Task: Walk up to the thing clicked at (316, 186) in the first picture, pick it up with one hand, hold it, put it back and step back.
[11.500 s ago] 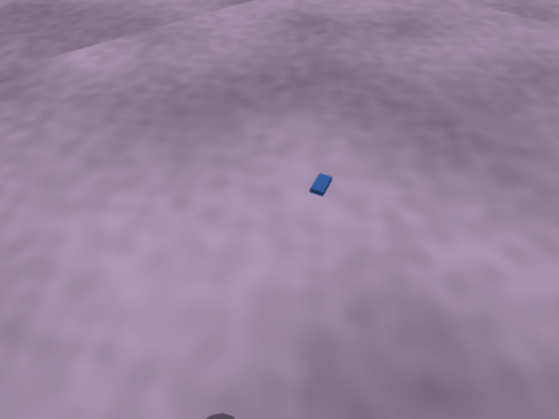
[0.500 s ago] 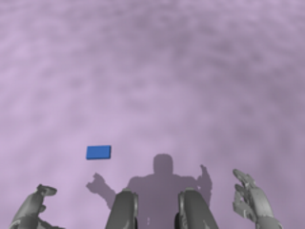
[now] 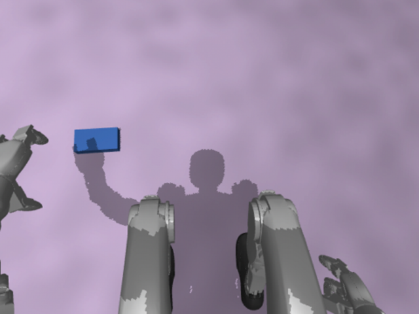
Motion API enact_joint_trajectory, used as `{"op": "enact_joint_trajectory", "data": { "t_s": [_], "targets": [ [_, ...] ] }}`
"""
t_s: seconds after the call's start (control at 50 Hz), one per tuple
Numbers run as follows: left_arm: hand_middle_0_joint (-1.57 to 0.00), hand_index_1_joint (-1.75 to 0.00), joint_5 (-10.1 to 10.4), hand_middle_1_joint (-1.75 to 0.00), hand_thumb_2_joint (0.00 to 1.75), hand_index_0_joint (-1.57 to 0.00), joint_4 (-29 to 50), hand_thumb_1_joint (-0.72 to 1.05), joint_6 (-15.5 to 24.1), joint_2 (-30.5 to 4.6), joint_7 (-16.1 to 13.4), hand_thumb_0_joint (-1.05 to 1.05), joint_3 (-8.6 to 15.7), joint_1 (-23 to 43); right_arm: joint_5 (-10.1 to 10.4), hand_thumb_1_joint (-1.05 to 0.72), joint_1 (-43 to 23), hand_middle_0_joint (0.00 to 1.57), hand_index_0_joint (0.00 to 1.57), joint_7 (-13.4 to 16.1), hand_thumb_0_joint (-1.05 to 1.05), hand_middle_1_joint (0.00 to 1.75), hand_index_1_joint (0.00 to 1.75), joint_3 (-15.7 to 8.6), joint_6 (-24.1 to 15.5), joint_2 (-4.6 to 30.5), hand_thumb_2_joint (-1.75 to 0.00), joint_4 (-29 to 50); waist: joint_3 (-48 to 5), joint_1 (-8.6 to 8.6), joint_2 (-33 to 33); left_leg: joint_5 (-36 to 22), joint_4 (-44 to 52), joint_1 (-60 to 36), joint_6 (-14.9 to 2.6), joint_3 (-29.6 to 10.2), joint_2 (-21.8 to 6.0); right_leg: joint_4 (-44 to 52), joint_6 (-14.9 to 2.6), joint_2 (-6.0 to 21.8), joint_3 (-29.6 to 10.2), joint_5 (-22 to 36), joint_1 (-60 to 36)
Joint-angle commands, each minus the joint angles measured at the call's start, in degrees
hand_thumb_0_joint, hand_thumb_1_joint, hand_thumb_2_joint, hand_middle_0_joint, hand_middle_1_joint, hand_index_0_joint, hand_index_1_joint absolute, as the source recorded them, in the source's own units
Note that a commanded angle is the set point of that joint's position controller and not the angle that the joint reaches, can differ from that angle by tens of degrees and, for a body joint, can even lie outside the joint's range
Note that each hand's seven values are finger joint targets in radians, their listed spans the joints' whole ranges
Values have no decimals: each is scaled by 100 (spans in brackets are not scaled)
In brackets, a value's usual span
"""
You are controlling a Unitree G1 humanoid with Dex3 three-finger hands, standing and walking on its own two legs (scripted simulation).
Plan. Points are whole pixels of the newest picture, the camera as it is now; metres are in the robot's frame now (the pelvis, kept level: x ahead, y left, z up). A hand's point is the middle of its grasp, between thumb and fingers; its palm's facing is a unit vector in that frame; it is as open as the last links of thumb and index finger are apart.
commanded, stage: rise first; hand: left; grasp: from above
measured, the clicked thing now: (97, 140) +0.52 +0.35 -0.40
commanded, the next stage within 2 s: none
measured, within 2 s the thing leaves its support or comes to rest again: neither
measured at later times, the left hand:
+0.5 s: hand (43, 154) +0.43 +0.40 -0.21, palm faces -0.44 -0.06 -0.90, open 14.0 cm
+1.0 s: hand (54, 146) +0.46 +0.39 -0.24, palm faces -0.45 -0.08 -0.89, open 14.0 cm
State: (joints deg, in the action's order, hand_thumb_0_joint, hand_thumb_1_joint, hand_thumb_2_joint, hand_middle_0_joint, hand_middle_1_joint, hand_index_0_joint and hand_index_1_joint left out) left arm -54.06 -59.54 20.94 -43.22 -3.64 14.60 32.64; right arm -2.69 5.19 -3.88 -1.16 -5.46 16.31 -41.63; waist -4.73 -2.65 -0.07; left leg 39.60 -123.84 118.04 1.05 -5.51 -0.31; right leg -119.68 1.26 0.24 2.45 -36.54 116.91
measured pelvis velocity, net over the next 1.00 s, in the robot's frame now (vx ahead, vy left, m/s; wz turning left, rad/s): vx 0.00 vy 0.02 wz -0.09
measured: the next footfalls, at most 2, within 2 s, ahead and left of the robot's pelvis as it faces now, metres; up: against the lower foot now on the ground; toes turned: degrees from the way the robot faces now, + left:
none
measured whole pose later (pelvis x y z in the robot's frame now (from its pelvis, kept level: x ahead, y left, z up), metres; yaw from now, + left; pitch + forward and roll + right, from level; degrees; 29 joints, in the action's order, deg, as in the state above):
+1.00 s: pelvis +0.00 +0.02 -0.09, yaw -5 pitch +32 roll -11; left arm -76.2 -83.1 26.5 -60.6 -18.2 15.5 52.8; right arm -11.3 4.9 -8.1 6.7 2.6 17.3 -41.3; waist 1.4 -12.0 -2.9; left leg 41.4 -142.5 133.6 -0.8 -9.3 0.7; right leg -134.0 3.5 -0.5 5.0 -37.4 129.3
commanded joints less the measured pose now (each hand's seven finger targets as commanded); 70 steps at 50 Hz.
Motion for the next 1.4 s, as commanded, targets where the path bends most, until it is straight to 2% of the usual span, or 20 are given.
{"op": "enact_joint_trajectory", "data": {
  "t_s": [0.0, 0.1, 0.2, 0.26, 0.32, 0.34, 0.42, 0.46, 0.5, 0.54, 0.62, 0.7, 0.72, 0.78, 0.86, 1.0, 1.14, 1.18, 1.22, 1.38],
  "targets": [
    [-7, -101, -379, -101, 101, -7, 433, -54, 484, -2329, -329, 0, 513, 1307, -92, -90, 853, 20, 20, -2, 0, 30, 30, -382, 27, 1249, -90, 275, -3738, 61, 794, -434, 1283, -2132, -268, 358, 76, 1136, -257, -154, 281, 147, -1799],
    [-8, -98, -946, -98, 101, -7, 135, -52, 765, -2727, -815, 0, 642, 1895, -222, -89, 890, 20, 20, -90, 0, 30, 30, -298, 244, 1341, -90, 111, -3695, -46, 1282, -477, 1103, -2305, -220, 167, 73, 660, -299, -153, 440, 243, -1085],
    [-7, -97, -1533, -96, 100, -7, -321, -52, 727, -2990, -1396, 0, 696, 2321, -340, -89, 892, 20, 20, -166, 0, 30, 30, -226, 485, 1444, -90, -36, -3605, -166, 1655, -816, 928, -2467, -147, -6, 70, 230, -307, -106, 541, 478, -484],
    [-7, -96, -1852, -96, 98, -8, -618, -50, 629, -2800, -1590, 0, 378, 2605, -395, -89, 894, 20, 20, -201, 0, 30, 30, -221, 594, 1466, -90, -66, -3508, -337, 1752, -782, 852, -2463, -132, -9, 68, 127, -320, -116, 611, 455, -159],
    [-9, -96, -2012, -96, 98, -9, -937, -50, 516, -2708, -1674, 0, 158, 2839, -464, -89, 967, 20, 20, -216, 0, 30, 30, -180, 620, 1416, -90, -123, -3284, -478, 1591, -580, 630, -2078, -207, 102, 117, 166, -304, -113, 592, 371, -220],
    [-8, -96, -2044, -97, 97, -9, -923, -50, 489, -2832, -1680, 0, 182, 2998, -477, -90, 973, 20, 20, -229, 0, 30, 30, -204, 621, 1481, -90, -123, -3374, -505, 1615, -575, 615, -2101, -201, 71, 114, 121, -290, -99, 600, 376, -180],
    [-7, -98, -2044, -100, 97, -8, -1027, -50, 422, -2927, -1674, 0, 115, 3348, -562, -90, 1105, 20, 20, -241, 0, 30, 30, -173, 618, 1536, -90, -101, -3496, -686, 1624, -803, 456, -2142, -210, 5, 112, 10, -259, -99, 638, 575, -198],
    [-7, -99, -2072, -102, 95, -10, -1209, -49, 387, -3120, -1676, 0, 200, 3272, -600, -90, 1097, 20, 20, -243, 0, 30, 30, -132, 615, 1515, -90, -112, -3530, -608, 1543, -851, 323, -2032, -245, 80, 139, 17, -267, -130, 620, 606, -299],
    [-7, -100, -2056, -102, 96, -9, -1234, -50, 388, -3019, -1646, 0, 134, 3306, -667, -90, 1129, 20, 20, -264, 0, 30, 30, -82, 626, 1541, -90, -101, -3544, -686, 1666, -1196, 254, -2159, -217, 27, 106, -107, -248, -118, 656, 819, -251],
    [-7, -100, -2106, -102, 96, -9, -1310, -50, 374, -3271, -1617, 0, 237, 3291, -700, -90, 1133, 20, 20, -278, 0, 30, 30, -31, 649, 1570, -90, -105, -3573, -671, 1787, -1438, 159, -2244, -211, 30, 102, -170, -250, -122, 653, 944, -274],
    [-8, -101, -2100, -102, 96, -10, -1342, -50, 379, -3329, -1598, 0, 290, 3206, -749, -91, 1062, 20, 20, -312, 0, 30, 30, 71, 712, 1560, -90, -18, -3429, -635, 1883, -1310, 125, -2022, -212, 86, 111, -209, -276, -164, 668, 863, -287],
    [-7, -101, -2101, -102, 98, -8, -1174, -52, 438, -3638, -1601, 0, 473, 3241, -813, -90, 1096, 20, 20, -323, 0, 30, 30, 123, 764, 1614, -90, 44, -3613, -699, 1948, -1538, -53, -2068, -235, 95, 99, -275, -265, -194, 682, 1098, -443],
    [-7, -101, -2078, -101, 98, -8, -1206, -53, 437, -3547, -1589, 0, 416, 3196, -830, -91, 1145, 20, 20, -337, 0, 30, 30, 150, 776, 1600, -90, 21, -3585, -726, 1928, -1598, -68, -2089, -236, 90, 107, -266, -261, -188, 672, 1110, -452],
    [-8, -100, -2061, -101, 98, -8, -1249, -52, 514, -3787, -1634, 0, 567, 3245, -868, -90, 1142, 20, 20, -335, 0, 30, 30, 210, 813, 1592, -91, 40, -3587, -794, 1808, -1480, -197, -1753, -289, 124, 109, -250, -249, -230, 666, 1129, -655],
    [-7, -101, -2037, -102, 99, -7, -1459, -54, 576, -3604, -1616, 0, 349, 3358, -895, -90, 1092, 20, 20, -339, 0, 30, 30, 255, 814, 1642, -90, 11, -3206, -888, 1921, -1139, -150, -1719, -262, 30, 78, -285, -266, -227, 711, 820, -263],
    [-6, -102, -2094, -103, 99, -7, -1614, -53, 613, -3838, -1686, 0, 387, 3357, -871, -90, 1050, 20, 20, -331, 0, 30, 30, 338, 835, 1690, -90, 44, -3264, -876, 1798, -1169, -309, -1562, -287, 38, 86, -338, -257, -278, 753, 896, -375],
    [-7, -102, -2147, -101, 101, -6, -1605, -55, 605, -3947, -1721, 0, 373, 3449, -895, -90, 1079, 20, 20, -354, 0, 30, 30, 406, 824, 1756, -90, 48, -3227, -951, 2117, -1395, -267, -1877, -230, -90, 41, -445, -256, -266, 816, 990, -200],
    [-9, -103, -2170, -98, 108, -5, -1564, -61, 600, -3899, -1725, 0, 328, 3462, -881, -90, 1105, 20, 20, -356, 0, 30, 30, 417, 833, 1747, -90, 37, -3289, -974, 2192, -1530, -243, -1963, -209, -109, 28, -467, -263, -282, 846, 1081, -193],
    [-8, -103, -2163, -101, 103, -6, -1603, -56, 548, -3920, -1757, 0, 393, 3419, -864, -90, 1111, 20, 20, -367, 0, 30, 30, 414, 833, 1739, -90, 42, -3262, -937, 2152, -1539, -265, -1942, -218, -68, 33, -431, -258, -286, 835, 1080, -229],
    [-9, -101, -2161, -99, 103, -7, -1649, -56, 504, -3858, -1781, 0, 246, 3582, -851, -90, 1070, 20, 20, -386, 0, 30, 30, 460, 788, 1745, -90, 62, -3107, -1050, 2164, -1378, -281, -1834, -219, -121, 13, -428, -262, -292, 860, 1012, -142]
  ]
}}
